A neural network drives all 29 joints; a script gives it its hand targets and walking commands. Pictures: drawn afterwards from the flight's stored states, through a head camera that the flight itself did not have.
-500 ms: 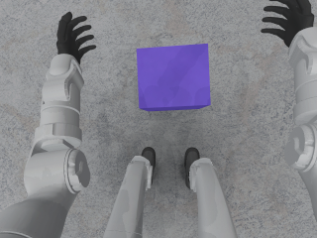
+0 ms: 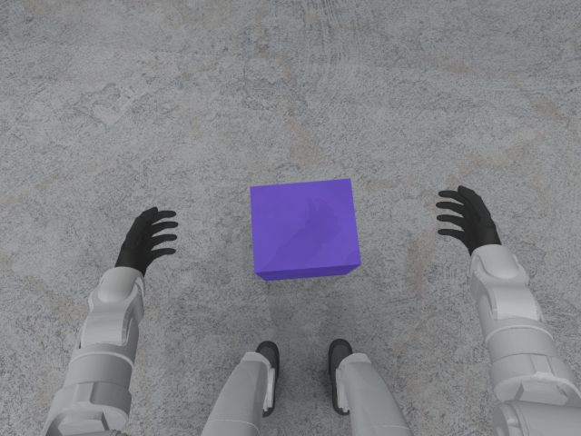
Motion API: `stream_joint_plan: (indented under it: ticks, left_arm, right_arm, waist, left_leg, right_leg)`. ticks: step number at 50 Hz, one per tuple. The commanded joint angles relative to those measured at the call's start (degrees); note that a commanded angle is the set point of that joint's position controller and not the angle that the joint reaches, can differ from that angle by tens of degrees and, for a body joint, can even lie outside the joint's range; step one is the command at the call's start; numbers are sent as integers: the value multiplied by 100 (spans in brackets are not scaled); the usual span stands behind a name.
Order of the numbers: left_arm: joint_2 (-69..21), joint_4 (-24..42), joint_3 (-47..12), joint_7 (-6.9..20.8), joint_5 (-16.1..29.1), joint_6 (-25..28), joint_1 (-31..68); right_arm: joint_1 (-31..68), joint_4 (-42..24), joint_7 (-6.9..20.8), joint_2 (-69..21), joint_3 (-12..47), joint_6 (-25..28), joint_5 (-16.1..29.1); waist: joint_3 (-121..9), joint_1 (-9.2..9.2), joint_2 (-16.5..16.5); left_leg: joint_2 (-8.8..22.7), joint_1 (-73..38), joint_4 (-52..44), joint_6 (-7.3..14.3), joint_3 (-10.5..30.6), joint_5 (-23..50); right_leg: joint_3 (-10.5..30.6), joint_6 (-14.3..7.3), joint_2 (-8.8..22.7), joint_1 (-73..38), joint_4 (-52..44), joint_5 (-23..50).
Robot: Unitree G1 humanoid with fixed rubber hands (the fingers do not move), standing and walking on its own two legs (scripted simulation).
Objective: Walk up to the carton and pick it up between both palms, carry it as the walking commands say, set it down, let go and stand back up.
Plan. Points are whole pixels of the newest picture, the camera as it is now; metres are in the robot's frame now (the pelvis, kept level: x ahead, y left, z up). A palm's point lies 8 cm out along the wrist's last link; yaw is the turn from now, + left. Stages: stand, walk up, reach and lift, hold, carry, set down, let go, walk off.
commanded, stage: let go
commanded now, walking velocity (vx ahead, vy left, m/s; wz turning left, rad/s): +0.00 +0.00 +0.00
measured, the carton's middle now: (303, 235) +0.46 +0.01 -0.59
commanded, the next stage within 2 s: stand in 0.94 s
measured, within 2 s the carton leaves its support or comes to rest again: neither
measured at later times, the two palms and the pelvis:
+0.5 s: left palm (106, 371) +0.19 +0.23 -0.02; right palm (525, 369) +0.20 -0.23 -0.03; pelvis +0.03 +0.00 +0.05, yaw +1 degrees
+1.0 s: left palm (95, 375) +0.18 +0.25 -0.03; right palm (534, 379) +0.19 -0.24 -0.03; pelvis +0.03 +0.00 +0.04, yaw +2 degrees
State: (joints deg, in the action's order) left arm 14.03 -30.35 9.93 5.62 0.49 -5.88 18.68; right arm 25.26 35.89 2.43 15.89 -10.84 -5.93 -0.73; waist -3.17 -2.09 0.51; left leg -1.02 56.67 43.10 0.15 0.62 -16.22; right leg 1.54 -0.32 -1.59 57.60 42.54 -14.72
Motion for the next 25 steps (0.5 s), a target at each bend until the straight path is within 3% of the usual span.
stream_joint_plan:
  ticks: [1, 5, 11, 14, 25]
  left_arm:
    - [444, 329, -107, -6, 14, 277, -273]
    - [427, 317, -326, -84, -11, 421, -958]
    - [409, 834, -583, -190, 6, 576, -2173]
    - [403, 1104, -688, -200, 29, 606, -2598]
    - [322, 1253, -671, -123, -28, 176, -2947]
  right_arm:
    - [-104, -409, -2, 360, 42, 259, -7]
    - [-921, -453, -26, 236, 115, 441, -66]
    - [-2207, -1001, -50, 271, 220, 633, -84]
    - [-2798, -1286, -32, 233, 336, 642, -53]
    - [-3544, -1725, 176, 158, 604, 185, -19]
  waist:
    - [-3049, -80, -38]
    - [-2255, -71, -17]
    - [-1778, 29, -11]
    - [-1338, 83, -39]
    - [415, 198, -86]
  left_leg:
    - [1, -2460, -472, -148, 131, 1744]
    - [20, -2925, -811, -168, 143, 1482]
    - [6, -4034, -1236, -217, 172, 2172]
    - [-13, -4330, -1581, -218, 125, 2169]
    - [-76, -4613, -2190, -70, 50, 700]
  right_leg:
    - [29, 73, -55, -2517, -488, 1436]
    - [-13, 66, -23, -2935, -819, 1194]
    - [-71, 39, -48, -3979, -1189, 1719]
    - [-84, 20, -58, -4495, -1473, 1821]
    - [-80, 11, 94, -5357, -2073, 785]
